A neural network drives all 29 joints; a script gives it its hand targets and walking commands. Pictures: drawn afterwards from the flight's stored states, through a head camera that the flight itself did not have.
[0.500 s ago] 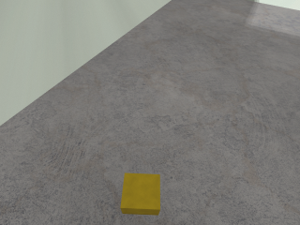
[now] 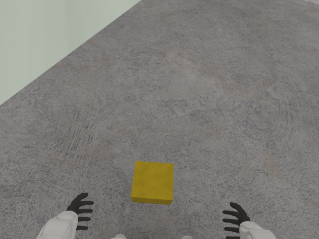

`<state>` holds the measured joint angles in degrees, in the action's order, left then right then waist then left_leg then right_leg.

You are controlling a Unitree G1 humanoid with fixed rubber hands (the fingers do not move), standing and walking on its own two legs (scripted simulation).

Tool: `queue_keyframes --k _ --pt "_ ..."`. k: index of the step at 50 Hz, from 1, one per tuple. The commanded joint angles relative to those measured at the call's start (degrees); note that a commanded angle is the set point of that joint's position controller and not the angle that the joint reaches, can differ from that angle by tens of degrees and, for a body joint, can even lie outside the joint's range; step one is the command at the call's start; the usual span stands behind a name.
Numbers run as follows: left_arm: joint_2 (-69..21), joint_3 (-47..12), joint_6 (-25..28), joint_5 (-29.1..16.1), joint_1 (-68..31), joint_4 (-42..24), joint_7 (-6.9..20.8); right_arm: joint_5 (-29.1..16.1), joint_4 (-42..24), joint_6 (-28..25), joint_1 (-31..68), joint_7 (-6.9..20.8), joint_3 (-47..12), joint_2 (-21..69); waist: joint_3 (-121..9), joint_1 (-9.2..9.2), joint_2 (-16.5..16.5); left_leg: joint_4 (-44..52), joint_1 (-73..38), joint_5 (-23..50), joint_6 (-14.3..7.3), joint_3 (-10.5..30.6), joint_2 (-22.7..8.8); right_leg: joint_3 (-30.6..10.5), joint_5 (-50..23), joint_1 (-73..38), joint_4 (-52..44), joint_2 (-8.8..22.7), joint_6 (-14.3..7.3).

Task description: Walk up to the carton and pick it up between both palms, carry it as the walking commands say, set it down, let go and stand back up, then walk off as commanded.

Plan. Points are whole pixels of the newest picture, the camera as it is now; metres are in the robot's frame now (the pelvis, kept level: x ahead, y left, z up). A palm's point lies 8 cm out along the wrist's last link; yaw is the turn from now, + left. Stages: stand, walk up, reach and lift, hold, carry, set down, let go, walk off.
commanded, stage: reach and lift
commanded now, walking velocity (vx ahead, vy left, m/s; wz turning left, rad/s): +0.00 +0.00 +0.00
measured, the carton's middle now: (153, 183) +0.42 +0.02 -0.68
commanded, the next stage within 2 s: none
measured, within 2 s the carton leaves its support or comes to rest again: neither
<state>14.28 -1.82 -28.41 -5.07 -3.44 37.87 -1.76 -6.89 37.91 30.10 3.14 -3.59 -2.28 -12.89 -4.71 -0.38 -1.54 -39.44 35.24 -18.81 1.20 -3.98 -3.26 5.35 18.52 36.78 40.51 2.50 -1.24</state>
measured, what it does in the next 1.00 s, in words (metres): lowers itself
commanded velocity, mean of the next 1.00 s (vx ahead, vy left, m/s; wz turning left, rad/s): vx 0.00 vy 0.00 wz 0.00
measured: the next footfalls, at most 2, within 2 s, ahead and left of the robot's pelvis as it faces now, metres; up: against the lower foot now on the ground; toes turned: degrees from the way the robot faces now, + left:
none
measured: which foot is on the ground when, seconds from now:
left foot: down 0.00-1.00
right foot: down 0.00-1.00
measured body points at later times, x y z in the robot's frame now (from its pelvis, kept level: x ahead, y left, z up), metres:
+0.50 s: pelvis -0.08 +0.03 -0.06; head +0.09 +0.03 +0.36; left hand +0.20 +0.23 -0.18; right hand +0.20 -0.19 -0.18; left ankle -0.01 +0.13 -0.71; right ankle +0.00 -0.10 -0.71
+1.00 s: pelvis -0.10 +0.03 -0.10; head +0.17 +0.03 +0.26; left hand +0.36 +0.24 -0.22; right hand +0.35 -0.18 -0.21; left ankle -0.01 +0.13 -0.71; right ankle +0.00 -0.10 -0.71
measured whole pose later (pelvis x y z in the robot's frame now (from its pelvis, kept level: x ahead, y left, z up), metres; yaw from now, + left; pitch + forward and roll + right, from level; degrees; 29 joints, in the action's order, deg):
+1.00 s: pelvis -0.10 +0.03 -0.10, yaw -1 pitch +35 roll +0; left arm 16.6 11.5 -19.0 -4.4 -52.1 47.4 -1.8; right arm -6.1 43.6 20.2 50.7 -5.3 11.1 -13.7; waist 1.2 -0.2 -1.6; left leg -65.8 81.9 -18.7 -2.1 -4.8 -3.4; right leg 1.8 16.1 82.9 64.2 3.1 0.2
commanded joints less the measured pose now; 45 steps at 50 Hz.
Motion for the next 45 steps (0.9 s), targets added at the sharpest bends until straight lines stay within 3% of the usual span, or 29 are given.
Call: queue_keyframes --k 1,2,3,6,8,11,12,13,16,17,21,24,25,26,27,28,29,30,31,32,33,34,37,39,40,42,43,44,45 --pt "-0.7 1.3 -7.0 4.6 23.1 -0.7 1.4 4.0 0.2 7.1 -22.2 2.0 2.3 0.7 -17.0 -0.45 2.0 5.5 -9.7 35.9 -4.4 6.2 4.2 -9.9 -40.1 -16.9 -5.0 -3.3 -1.4" --pt "-1.8 2.8 -6.2 6.4 19.4 -6.1 2.2 5.8 -2.2 6.3 -19.7 2.7 2.6 1.1 -12.2 -1.83 -0.3 6.8 -8.1 31.2 -3.6 5.6 5.1 -9.7 -36.6 -16.2 -6.2 -4.0 -0.9" --pt "-0.7 4.8 -5.7 8.4 16.4 -7.3 2.9 7.2 -5.9 5.6 -14.0 3.1 3.3 2.4 -14.7 -2.11 2.0 6.6 -6.6 30.3 -3.8 4.7 4.9 -9.3 -37.0 -17.5 -5.6 -3.6 -0.5" --pt "-1.4 7.8 -0.6 10.8 7.0 -16.0 2.8 12.4 -12.8 -0.1 -4.7 4.5 10.0 1.3 -14.1 -0.69 1.7 3.4 -4.0 28.6 -2.8 4.3 3.9 -8.3 -31.6 -10.3 -3.6 -3.7 0.3" --pt "-2.6 7.7 2.2 10.6 8.2 -17.8 3.3 12.7 -15.3 -3.4 -3.1 5.3 10.8 1.3 -18.1 -1.82 1.6 -0.3 -4.7 31.2 -1.5 4.5 3.8 -7.5 -32.1 -8.2 -0.6 -4.0 0.5" --pt "-1.6 10.4 5.9 9.7 1.9 -21.9 3.3 11.3 -17.9 -7.5 -2.0 6.1 11.8 0.4 -26.4 0.85 -2.0 -7.0 0.1 29.9 -0.7 3.4 4.0 -7.0 -32.1 -4.7 5.6 -4.2 1.4" --pt "-3.5 9.7 6.0 8.8 0.0 -24.5 3.4 10.0 -17.3 -7.4 -0.7 5.6 11.1 1.1 -27.7 -1.85 3.8 -7.8 3.0 28.8 -0.2 3.1 4.2 -6.5 -30.3 -3.9 6.9 -3.8 1.0" --pt "0.9 11.7 5.9 9.8 -1.9 -21.6 4.0 10.8 -18.9 -7.3 2.2 4.8 11.3 1.6 -26.1 -0.29 1.8 -9.4 4.3 24.3 -0.7 2.5 4.6 -6.3 -27.4 -1.7 7.6 -4.4 1.6" --pt "-3.1 8.7 2.4 7.1 -4.1 -28.0 3.5 8.1 -24.3 -4.4 6.2 4.3 9.3 -1.3 -36.5 -1.31 3.5 -11.4 2.1 16.7 -0.7 1.5 4.4 -4.7 -18.5 -3.4 9.3 -4.3 0.1" --pt "-0.9 9.6 1.4 5.3 -8.0 -28.7 3.3 7.1 -21.4 -2.7 6.5 4.4 8.3 0.9 -34.0 -0.33 0.6 -12.6 4.4 14.7 -1.3 1.6 4.1 -5.1 -16.3 -0.2 10.4 -4.2 0.5" --pt "-4.5 6.1 -4.7 3.7 -8.9 -23.0 2.5 5.4 -19.7 1.8 11.5 4.5 7.1 -1.7 -27.0 0.0 4.1 -10.6 5.0 1.3 -2.1 3.1 3.3 -3.7 -1.9 4.4 9.4 -4.0 -0.2" --pt "-1.5 9.7 -5.0 4.8 -15.0 -20.9 2.3 6.8 -17.6 2.1 20.2 4.3 9.8 -3.0 -19.4 1.87 -0.8 -10.0 9.0 -5.7 -2.7 2.6 3.7 -3.6 3.7 4.3 9.3 -4.2 0.7" --pt "-2.1 8.9 -5.1 4.4 -18.1 -18.2 2.4 6.2 -17.4 1.8 24.0 3.9 9.2 -4.0 -19.7 0.56 -2.4 -9.4 8.4 -9.0 -3.3 2.6 3.8 -3.4 7.2 4.4 8.9 -4.0 0.3" --pt "1.3 10.3 -4.3 5.7 -25.2 -20.8 1.9 6.6 -16.0 1.7 29.5 3.9 11.3 -5.3 -21.5 1.62 3.4 -8.6 4.5 -13.7 -2.7 3.0 2.8 -3.0 8.9 6.7 11.2 -3.7 1.2" --pt "-0.7 10.7 -3.4 4.5 -33.0 -22.1 1.3 6.4 -16.6 0.8 37.3 4.4 12.2 -4.7 -20.0 0.91 1.3 -8.2 6.4 -14.6 -2.4 4.3 3.0 -2.3 10.0 9.4 11.5 -3.6 0.6" --pt "0.1 11.9 -3.0 4.0 -36.4 -18.9 0.6 5.8 -15.6 0.1 40.4 4.4 12.6 -4.7 -22.0 0.7 3.3 -8.4 4.2 -14.0 -1.8 3.3 3.1 -1.2 8.7 9.8 12.4 -3.7 0.9" --pt "1.2 10.9 -2.8 3.9 -36.7 -16.5 0.0 5.9 -11.5 0.0 40.5 4.2 12.0 -6.2 -22.3 1.76 0.7 -9.1 3.4 -15.2 -1.9 3.9 2.5 -1.3 8.3 7.9 12.8 -3.8 1.0" --pt "1.6 14.3 -2.2 4.6 -39.5 -18.1 -0.7 5.4 -11.8 -0.5 42.2 3.5 14.1 -6.9 -24.8 -0.16 0.5 -10.2 8.7 -11.6 -1.3 2.6 3.5 -2.9 7.1 7.1 12.2 -3.4 1.0" --pt "3.5 12.7 -1.9 4.0 -46.5 -15.8 -1.0 4.1 -8.3 -1.5 45.1 3.2 13.6 -6.4 -25.7 2.49 4.1 -10.4 6.2 -13.2 -1.4 2.9 2.9 -2.2 7.0 11.4 13.3 -3.2 0.9" --pt "0.6 12.6 -2.5 3.7 -41.3 -8.1 -2.0 3.3 -4.9 -1.5 45.7 3.3 10.0 -5.2 -25.5 -1.65 2.8 -11.3 7.1 -8.6 -0.9 2.8 3.9 -2.8 6.0 10.0 12.6 -3.3 0.7" --pt "3.2 12.1 -1.6 3.5 -47.7 -8.4 -1.6 3.1 -5.4 -1.7 49.8 3.0 11.6 -7.3 -26.9 1.25 3.4 -10.3 6.9 -14.8 -1.2 3.0 3.5 -1.7 8.7 10.6 13.8 -3.8 1.4" --pt "3.5 15.5 -0.8 5.7 -45.1 -7.2 -2.2 4.7 -2.8 -2.0 46.8 2.2 15.2 -8.2 -23.6 -0.44 1.3 -11.3 13.6 -10.4 -0.7 2.0 3.9 -2.1 6.0 12.1 13.3 -4.1 1.6" --pt "4.2 13.5 1.6 3.0 -50.6 -3.1 -1.7 3.7 -0.1 -3.2 51.8 0.3 13.3 -8.3 -31.7 0.54 0.3 -13.2 13.2 -11.5 -2.1 2.2 3.6 -1.7 7.0 10.2 14.9 -4.7 1.8" --pt "7.3 13.7 3.4 3.6 -56.2 -1.5 -1.7 3.8 -0.9 -4.8 55.5 -0.3 13.7 -9.1 -30.7 0.59 0.7 -13.1 14.4 -11.5 -1.7 2.0 3.3 -2.1 6.9 14.9 14.8 -4.5 2.0" --pt "5.8 13.4 4.1 2.5 -61.0 -3.1 -1.8 1.6 -0.4 -5.7 59.2 -0.6 13.7 -8.3 -35.6 -1.16 3.6 -15.0 14.6 -6.0 -1.3 1.7 4.1 -2.7 3.8 14.1 15.7 -4.4 1.9" --pt "8.2 13.9 6.4 1.4 -60.5 0.7 -1.4 2.4 -7.2 -8.2 63.7 -1.8 15.0 -10.9 -41.9 1.74 -0.7 -16.3 13.8 -1.9 -1.7 2.3 3.6 -2.2 0.5 14.6 16.4 -5.2 2.5" --pt "9.8 14.9 7.4 1.8 -60.7 2.4 -1.3 1.7 -2.5 -8.7 61.3 -2.0 14.0 -10.1 -45.5 -1.95 1.6 -16.9 13.5 -0.1 -1.4 1.6 4.6 -3.1 -0.4 11.3 15.9 -4.6 2.2" --pt "9.3 13.4 8.3 1.8 -61.6 2.5 -0.8 2.6 -3.5 -9.2 61.9 -2.0 13.4 -9.9 -45.2 -0.26 -0.4 -17.0 14.2 2.9 -1.0 1.8 4.5 -3.0 -2.1 12.5 16.2 -5.1 2.4" --pt "11.7 16.1 9.2 1.6 -61.1 2.1 -0.9 1.6 -4.0 -10.1 60.2 -2.4 14.3 -10.5 -51.1 -1.21 -0.2 -18.3 12.6 4.8 -1.0 1.5 4.5 -3.2 -3.7 12.4 16.9 -5.4 2.2"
